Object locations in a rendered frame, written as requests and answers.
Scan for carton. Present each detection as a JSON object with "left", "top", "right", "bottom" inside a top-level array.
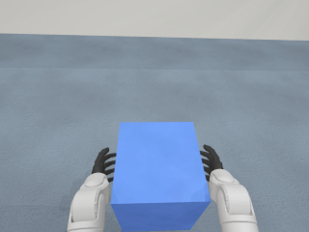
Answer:
[{"left": 110, "top": 122, "right": 211, "bottom": 232}]

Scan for robot right forearm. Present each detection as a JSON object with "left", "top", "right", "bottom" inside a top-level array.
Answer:
[{"left": 209, "top": 169, "right": 259, "bottom": 232}]

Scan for robot right hand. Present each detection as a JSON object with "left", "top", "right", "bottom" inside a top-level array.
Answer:
[{"left": 200, "top": 144, "right": 223, "bottom": 182}]

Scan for robot left forearm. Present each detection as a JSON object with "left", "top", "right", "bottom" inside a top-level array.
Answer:
[{"left": 67, "top": 172, "right": 111, "bottom": 232}]

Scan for robot left hand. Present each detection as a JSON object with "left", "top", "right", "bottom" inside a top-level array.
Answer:
[{"left": 91, "top": 147, "right": 117, "bottom": 183}]

